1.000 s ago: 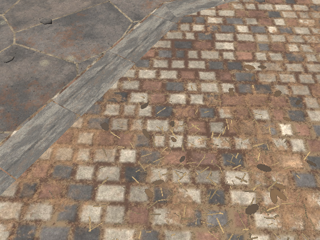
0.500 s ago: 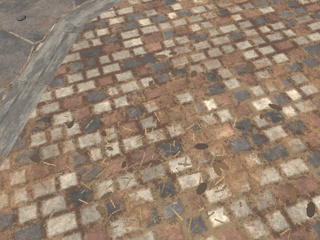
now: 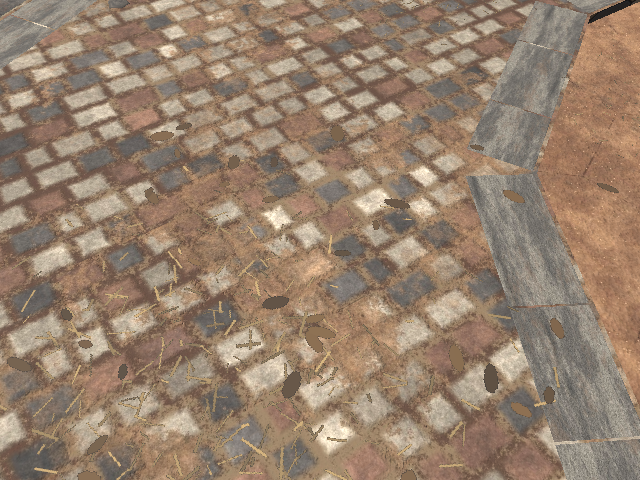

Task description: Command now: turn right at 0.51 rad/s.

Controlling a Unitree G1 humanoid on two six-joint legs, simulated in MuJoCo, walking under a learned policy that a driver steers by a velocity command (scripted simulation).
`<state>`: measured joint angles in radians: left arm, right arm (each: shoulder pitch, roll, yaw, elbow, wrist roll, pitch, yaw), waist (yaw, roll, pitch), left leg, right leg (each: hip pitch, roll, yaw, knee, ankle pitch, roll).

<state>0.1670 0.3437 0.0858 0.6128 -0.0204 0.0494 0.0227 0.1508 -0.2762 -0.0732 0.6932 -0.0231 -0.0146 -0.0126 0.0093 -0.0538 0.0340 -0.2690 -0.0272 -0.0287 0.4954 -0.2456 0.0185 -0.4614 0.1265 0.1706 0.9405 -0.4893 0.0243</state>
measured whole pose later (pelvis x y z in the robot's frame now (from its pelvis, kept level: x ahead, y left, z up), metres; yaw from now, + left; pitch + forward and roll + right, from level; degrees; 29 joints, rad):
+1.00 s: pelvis -0.02 +0.01 +0.00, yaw +23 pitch +1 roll -1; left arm 0.14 0.30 0.07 0.73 -0.01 0.01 0.02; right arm 0.16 -0.31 -0.05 0.61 -0.01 0.04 -0.02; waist -0.02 -0.01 0.05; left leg -0.27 -0.10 -0.15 0.49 -0.22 0.06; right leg -0.37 0.00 0.07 0.72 -0.34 0.09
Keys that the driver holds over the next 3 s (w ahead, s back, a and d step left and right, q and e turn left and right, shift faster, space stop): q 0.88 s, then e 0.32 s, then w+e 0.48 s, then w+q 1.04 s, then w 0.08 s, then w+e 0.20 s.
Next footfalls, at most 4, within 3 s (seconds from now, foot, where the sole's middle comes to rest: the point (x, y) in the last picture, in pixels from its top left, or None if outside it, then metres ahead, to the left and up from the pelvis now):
0.24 right None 0.02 -0.15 -0.77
0.58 left None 0.01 0.11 -0.77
1.06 right None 0.09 -0.11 -0.77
1.66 right None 0.26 -0.15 -0.77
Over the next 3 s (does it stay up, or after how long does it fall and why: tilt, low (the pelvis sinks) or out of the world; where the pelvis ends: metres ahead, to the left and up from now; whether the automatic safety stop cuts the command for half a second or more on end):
stays up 0.86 0.03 0.01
